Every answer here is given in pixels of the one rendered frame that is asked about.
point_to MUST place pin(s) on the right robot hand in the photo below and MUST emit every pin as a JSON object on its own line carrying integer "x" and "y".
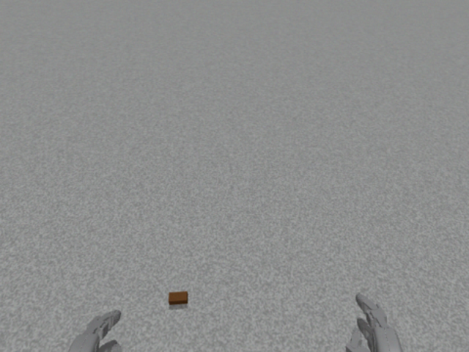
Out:
{"x": 379, "y": 335}

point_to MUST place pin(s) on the left robot hand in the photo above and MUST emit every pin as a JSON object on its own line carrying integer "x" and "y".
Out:
{"x": 96, "y": 330}

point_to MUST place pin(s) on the small box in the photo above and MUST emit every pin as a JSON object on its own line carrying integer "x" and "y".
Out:
{"x": 178, "y": 298}

